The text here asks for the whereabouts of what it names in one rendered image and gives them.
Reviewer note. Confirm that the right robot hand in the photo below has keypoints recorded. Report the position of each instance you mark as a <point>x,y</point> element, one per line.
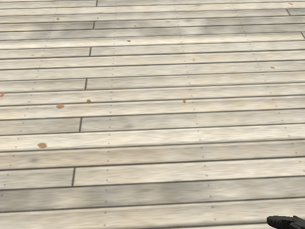
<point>283,222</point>

